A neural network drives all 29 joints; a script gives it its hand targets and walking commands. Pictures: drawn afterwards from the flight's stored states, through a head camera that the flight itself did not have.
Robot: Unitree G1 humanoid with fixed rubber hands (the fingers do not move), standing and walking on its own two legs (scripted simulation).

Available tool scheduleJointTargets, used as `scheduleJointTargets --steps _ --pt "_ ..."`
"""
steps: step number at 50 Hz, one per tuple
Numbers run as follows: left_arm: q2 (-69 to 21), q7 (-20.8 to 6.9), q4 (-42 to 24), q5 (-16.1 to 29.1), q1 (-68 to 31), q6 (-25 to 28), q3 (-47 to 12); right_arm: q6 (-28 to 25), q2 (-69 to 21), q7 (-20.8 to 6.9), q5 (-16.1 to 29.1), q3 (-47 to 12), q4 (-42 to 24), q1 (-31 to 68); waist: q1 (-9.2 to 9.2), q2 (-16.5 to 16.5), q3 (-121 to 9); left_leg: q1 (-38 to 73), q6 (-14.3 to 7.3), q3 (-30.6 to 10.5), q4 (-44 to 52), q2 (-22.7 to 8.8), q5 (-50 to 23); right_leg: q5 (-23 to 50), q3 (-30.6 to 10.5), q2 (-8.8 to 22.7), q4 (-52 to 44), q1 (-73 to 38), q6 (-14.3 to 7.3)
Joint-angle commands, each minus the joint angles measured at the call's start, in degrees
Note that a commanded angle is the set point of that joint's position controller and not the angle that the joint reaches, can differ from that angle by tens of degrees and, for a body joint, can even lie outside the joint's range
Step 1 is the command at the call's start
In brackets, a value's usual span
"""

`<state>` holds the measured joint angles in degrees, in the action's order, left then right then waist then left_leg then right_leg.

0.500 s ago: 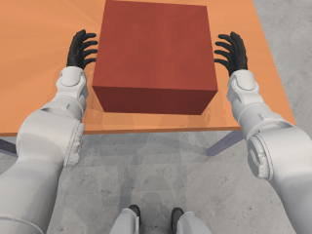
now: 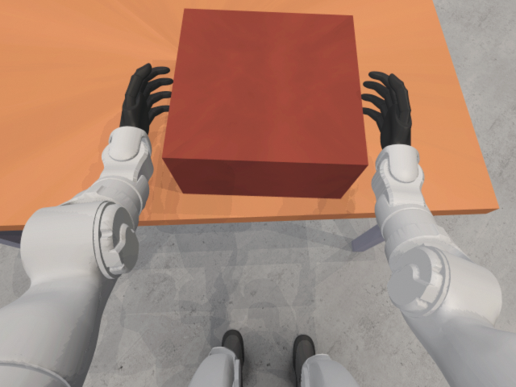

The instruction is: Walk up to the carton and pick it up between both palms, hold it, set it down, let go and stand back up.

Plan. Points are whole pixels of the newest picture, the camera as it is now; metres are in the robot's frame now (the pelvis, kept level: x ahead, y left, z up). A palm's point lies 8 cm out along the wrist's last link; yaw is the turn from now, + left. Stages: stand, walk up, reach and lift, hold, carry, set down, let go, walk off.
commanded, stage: reach and lift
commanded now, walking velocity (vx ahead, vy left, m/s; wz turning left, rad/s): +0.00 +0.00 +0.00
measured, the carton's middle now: (265, 107) +0.55 -0.01 -0.04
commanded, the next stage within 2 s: none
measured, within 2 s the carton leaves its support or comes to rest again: leaves its support in 1.92 s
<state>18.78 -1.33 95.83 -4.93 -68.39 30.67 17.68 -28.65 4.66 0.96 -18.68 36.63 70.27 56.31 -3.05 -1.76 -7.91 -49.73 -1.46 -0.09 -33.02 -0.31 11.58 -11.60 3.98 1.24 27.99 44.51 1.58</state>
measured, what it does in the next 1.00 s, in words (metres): stands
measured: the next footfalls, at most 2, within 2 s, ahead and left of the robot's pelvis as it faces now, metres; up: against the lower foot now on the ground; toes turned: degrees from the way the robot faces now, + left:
none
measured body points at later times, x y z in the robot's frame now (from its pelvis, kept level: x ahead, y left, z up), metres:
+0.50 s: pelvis +0.02 -0.02 +0.01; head +0.18 +0.01 +0.43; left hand +0.50 +0.19 +0.02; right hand +0.47 -0.19 +0.03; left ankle +0.01 +0.09 -0.72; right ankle -0.01 -0.14 -0.72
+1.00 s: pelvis +0.03 -0.01 +0.01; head +0.18 +0.01 +0.43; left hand +0.50 +0.19 +0.01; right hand +0.46 -0.19 +0.02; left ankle +0.01 +0.09 -0.72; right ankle -0.01 -0.14 -0.72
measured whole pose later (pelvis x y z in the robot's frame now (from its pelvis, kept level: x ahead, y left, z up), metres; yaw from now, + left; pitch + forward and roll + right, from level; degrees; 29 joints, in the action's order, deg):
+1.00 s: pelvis +0.03 -0.01 +0.01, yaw +0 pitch +28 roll -3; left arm 15.4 0.1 88.3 -7.0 -58.4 34.6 20.5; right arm -35.5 1.3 3.2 -22.1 38.2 69.6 48.5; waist -2.9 -0.4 -10.1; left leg -44.6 -0.6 1.2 -27.6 -1.6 11.1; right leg -9.7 5.1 0.5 20.2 38.4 0.9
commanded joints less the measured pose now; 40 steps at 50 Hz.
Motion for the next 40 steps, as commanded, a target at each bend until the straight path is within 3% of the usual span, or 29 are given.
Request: scheduleJointTargets --steps 1,6,13,18,23,28,29,31,33,40 --pt "-28.8 -7.6 -6.0 -10.1 -19.7 1.5 -0.8 -0.4 -24.9 -8.2 -12.1 -7.6 3.2 18.2 -2.10 -1.0 -33.0 34.2 5.2 4.1 0.2 -1.3 -26.8 17.1 4.0 -1.0 -2.8 -11.3 -1.3" --pt "-28.4 -6.9 -6.5 -11.0 -17.5 0.1 -0.6 1.3 -25.8 -8.0 -14.3 -6.6 5.8 14.0 -1.90 -0.7 -31.8 36.9 5.4 3.9 1.4 -1.5 -26.7 14.1 4.0 -1.5 -4.9 -9.6 -1.2" --pt "-30.9 -6.5 -9.5 -10.4 -15.8 -1.4 -3.9 1.5 -26.9 -8.1 -12.3 -8.1 5.0 14.1 -0.97 -5.4 -31.8 39.0 6.4 3.5 1.2 -1.8 -31.9 17.1 3.4 -1.2 -5.9 -10.4 -2.0" --pt "-31.5 -7.2 -8.8 -11.2 -14.1 -1.4 -3.9 0.9 -28.2 -8.0 -11.8 -9.3 4.0 14.1 -1.16 -5.3 -31.3 37.2 6.0 3.7 1.0 -1.5 -33.0 20.8 3.1 -1.1 -5.3 -12.9 -1.6" --pt "-30.0 -8.5 -7.7 -11.4 -14.3 -0.8 -3.0 1.2 -30.2 -7.9 -11.7 -10.7 2.9 14.0 -1.50 -2.1 -31.1 31.0 4.5 4.5 2.3 -0.8 -27.6 24.4 2.4 -0.3 -3.9 -18.3 -0.2" --pt "-30.3 -9.1 -7.7 -10.6 -15.7 0.2 -3.1 0.8 -30.8 -7.7 -12.1 -12.0 1.2 13.9 -1.22 -1.5 -33.5 28.7 4.3 4.1 2.4 -0.3 -25.8 25.0 1.9 0.0 -3.2 -20.2 0.0" --pt "-31.1 -9.0 -7.5 -10.7 -15.5 0.2 -3.4 0.7 -31.4 -7.8 -11.8 -12.3 1.7 13.6 -1.99 -2.0 -33.6 29.9 4.4 3.6 2.6 -0.4 -26.3 25.2 2.1 -0.1 -3.0 -19.8 -0.2" --pt "-31.2 -9.0 -8.9 -10.3 -16.4 0.4 -4.1 0.3 -31.4 -7.8 -11.3 -12.5 0.5 14.2 -1.51 -3.0 -35.2 30.6 4.8 3.7 2.5 -0.6 -27.2 24.4 2.2 -0.2 -3.4 -19.2 -0.5" --pt "-32.2 -8.9 -8.3 -10.3 -15.7 1.0 -4.2 -0.1 -31.7 -7.7 -11.9 -12.7 2.0 13.3 -2.20 -2.7 -34.9 32.6 5.0 3.8 2.5 -0.8 -27.7 24.3 2.2 -0.5 -4.0 -18.3 -0.7" --pt "-35.4 -7.6 -9.3 -11.2 -14.6 4.1 -4.5 -4.6 -31.0 -7.6 -12.6 -12.8 3.2 13.6 -1.46 -4.8 -37.3 37.7 6.9 2.8 0.6 -1.7 -37.7 25.7 3.2 -2.0 -5.0 -15.5 -1.5"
